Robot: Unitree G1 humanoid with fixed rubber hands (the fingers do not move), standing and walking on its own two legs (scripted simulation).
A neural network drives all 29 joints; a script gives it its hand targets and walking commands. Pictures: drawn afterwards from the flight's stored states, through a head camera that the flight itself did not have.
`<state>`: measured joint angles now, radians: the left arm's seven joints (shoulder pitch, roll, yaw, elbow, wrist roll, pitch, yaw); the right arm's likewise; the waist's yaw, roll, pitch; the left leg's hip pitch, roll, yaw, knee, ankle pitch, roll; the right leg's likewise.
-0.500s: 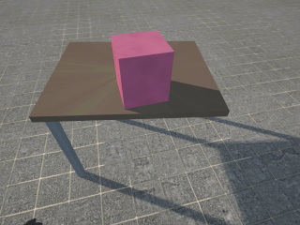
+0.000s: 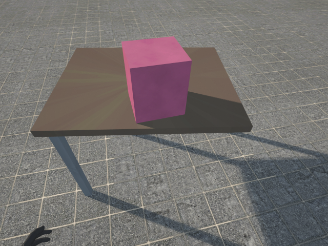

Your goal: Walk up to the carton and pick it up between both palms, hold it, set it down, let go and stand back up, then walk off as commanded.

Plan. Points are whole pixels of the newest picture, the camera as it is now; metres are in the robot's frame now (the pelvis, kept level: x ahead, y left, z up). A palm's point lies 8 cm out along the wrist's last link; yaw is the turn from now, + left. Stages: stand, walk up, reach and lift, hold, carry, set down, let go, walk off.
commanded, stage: walk off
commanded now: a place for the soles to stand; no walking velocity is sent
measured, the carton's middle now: (154, 80) +0.73 +0.07 +0.02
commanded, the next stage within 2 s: stand in 0.18 s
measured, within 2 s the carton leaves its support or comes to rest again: neither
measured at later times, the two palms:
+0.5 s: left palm out of the picture +0.11 +0.32 -0.05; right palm out of the picture +0.08 -0.30 -0.08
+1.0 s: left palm out of the picture +0.09 +0.32 -0.05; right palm out of the picture +0.06 -0.30 -0.08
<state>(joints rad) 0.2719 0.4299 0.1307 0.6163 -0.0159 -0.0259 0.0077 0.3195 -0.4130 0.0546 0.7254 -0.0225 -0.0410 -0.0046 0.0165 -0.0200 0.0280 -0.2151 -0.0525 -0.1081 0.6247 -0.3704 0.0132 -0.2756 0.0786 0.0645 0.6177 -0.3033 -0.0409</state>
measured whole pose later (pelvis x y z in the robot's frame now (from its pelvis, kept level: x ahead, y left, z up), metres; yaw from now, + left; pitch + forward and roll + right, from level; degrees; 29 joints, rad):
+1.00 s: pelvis -0.02 -0.01 +0.00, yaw +0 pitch -3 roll +1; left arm 0.25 0.42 0.13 0.66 -0.02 -0.03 0.01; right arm 0.32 -0.41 0.05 0.73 -0.02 -0.04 0.00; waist 0.01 -0.02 0.03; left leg -0.21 -0.05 -0.11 0.58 -0.31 0.01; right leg -0.27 0.07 0.06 0.59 -0.25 -0.05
